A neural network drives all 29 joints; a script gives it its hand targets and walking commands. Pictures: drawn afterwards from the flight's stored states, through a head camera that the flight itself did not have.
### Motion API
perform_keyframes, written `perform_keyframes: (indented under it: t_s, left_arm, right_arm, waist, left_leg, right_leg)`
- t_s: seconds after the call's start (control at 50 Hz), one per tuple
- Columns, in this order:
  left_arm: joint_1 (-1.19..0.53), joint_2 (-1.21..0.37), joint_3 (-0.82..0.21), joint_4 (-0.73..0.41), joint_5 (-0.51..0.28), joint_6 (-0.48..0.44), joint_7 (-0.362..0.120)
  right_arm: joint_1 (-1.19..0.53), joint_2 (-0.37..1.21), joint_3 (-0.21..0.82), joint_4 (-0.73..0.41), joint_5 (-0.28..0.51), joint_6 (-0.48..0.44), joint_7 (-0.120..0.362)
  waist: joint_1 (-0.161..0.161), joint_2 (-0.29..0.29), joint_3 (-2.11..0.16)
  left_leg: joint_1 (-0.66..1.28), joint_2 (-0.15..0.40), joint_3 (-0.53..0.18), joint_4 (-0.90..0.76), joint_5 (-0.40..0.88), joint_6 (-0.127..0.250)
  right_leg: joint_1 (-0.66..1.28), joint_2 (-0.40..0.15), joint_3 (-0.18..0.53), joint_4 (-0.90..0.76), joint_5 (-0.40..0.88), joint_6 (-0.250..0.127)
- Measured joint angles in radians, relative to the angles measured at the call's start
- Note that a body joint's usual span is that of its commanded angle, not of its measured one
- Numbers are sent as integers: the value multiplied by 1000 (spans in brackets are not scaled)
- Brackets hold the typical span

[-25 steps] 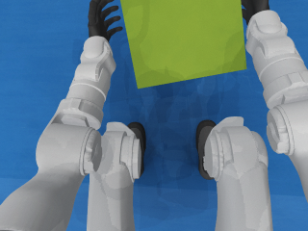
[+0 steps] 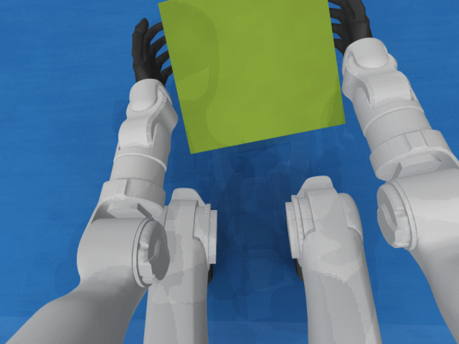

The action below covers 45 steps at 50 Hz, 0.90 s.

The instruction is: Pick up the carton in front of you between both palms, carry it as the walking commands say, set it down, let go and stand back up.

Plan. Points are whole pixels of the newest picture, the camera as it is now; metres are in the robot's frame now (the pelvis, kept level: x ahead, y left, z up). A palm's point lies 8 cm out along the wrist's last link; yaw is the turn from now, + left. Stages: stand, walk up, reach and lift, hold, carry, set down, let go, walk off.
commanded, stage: reach and lift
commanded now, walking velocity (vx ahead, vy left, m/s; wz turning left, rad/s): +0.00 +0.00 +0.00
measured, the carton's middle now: (252, 81) +0.50 -0.04 -0.20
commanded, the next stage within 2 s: none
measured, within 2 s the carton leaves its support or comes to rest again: neither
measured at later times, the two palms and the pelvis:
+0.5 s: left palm (70, 54) +0.47 +0.11 +0.07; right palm (448, 2) +0.47 -0.19 +0.06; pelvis +0.01 +0.01 +0.13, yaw -3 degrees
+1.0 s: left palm out of the picture +0.44 +0.12 +0.23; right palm out of the picture +0.43 -0.18 +0.22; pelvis +0.06 +0.01 +0.27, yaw -4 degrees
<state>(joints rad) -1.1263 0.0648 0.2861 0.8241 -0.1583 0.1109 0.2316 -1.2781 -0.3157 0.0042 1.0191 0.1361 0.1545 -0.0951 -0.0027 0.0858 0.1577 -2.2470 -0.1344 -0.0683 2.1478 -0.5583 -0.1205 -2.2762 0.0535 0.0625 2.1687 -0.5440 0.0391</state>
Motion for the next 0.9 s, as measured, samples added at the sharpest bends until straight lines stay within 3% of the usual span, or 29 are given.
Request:
perform_keyframes:
  t_s: [0.08,0.24,0.36,0.62,0.9]
  left_arm:
    - [89,-51,46,-90,55,50,-6]
    - [124,-131,206,-103,247,136,-66]
    - [162,-150,237,-133,306,157,-96]
    - [339,-172,147,-231,261,169,-100]
    - [531,-191,90,-216,267,151,-110]
  right_arm:
    - [91,44,-73,-93,-48,60,11]
    - [143,132,-259,-79,-231,119,58]
    - [199,186,-330,-124,-311,130,70]
    - [416,245,-292,-290,-259,152,52]
    - [622,311,-290,-308,-263,134,40]
  waist:
    - [-4,-14,-81]
    - [6,-42,-226]
    - [4,-44,-290]
    - [7,-47,-363]
    - [7,-60,-401]
  left_leg:
    - [51,6,-2,-44,-7,5]
    - [159,3,-7,-195,9,21]
    - [227,-7,-17,-306,28,24]
    - [435,1,-30,-491,25,45]
    - [810,15,-51,-757,41,66]
  right_leg:
    - [46,22,8,-52,6,10]
    - [149,48,25,-210,36,15]
    - [222,47,31,-320,49,14]
    - [433,49,43,-512,44,15]
    - [813,43,53,-780,56,3]
